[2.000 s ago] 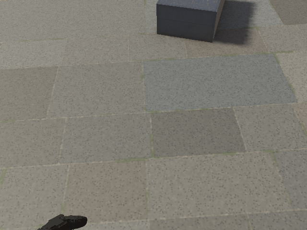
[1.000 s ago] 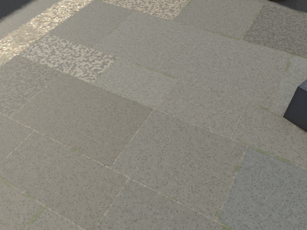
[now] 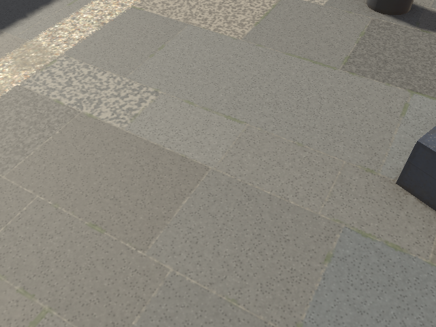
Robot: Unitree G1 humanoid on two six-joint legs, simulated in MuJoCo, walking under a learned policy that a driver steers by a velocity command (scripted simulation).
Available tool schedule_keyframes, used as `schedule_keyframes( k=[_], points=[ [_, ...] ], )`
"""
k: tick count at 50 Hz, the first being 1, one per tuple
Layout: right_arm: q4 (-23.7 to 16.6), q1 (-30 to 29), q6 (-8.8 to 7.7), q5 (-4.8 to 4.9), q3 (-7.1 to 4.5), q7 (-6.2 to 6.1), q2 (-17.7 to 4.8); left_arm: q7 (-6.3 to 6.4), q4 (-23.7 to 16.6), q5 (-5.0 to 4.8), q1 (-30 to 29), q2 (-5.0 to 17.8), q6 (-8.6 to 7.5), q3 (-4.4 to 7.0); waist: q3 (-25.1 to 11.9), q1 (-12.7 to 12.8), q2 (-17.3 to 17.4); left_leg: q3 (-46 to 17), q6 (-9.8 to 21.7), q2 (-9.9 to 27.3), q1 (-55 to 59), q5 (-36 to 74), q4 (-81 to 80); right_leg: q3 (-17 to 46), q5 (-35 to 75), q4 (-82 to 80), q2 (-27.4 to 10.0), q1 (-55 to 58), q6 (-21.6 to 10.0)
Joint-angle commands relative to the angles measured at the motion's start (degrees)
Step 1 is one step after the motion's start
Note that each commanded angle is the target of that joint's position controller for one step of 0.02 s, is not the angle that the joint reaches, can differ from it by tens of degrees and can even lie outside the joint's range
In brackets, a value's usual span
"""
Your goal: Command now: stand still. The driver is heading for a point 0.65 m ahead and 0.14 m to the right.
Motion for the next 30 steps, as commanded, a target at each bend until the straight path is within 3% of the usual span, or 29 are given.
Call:
schedule_keyframes(
  k=[1, 30],
  points=[
    [-0.9, 0.5, -0.46, 0.0, -0.7, -0.2, -5.9, 0.23, -1.1, -0.02, 2.6, 5.8, -0.35, 0.97, 0.1, 0.0, -0.1, 0.2, 2.4, 0.2, 4.3, 9.7, -1.9, 3.3, 8.3, -6.8, -3.4, -6.2, -0.5],
    [1.5, 4.7, -0.45, 0.18, 0.42, -0.38, -4.3, 0.51, 0.7, -0.24, 8.5, 3.3, -0.32, 0.59, 1.3, -0.1, 0.0, 0.7, 2.4, -0.1, 2.9, 8.9, -2.2, 2.7, 8.8, -6.7, -2.9, -6.2, -0.3]
  ],
)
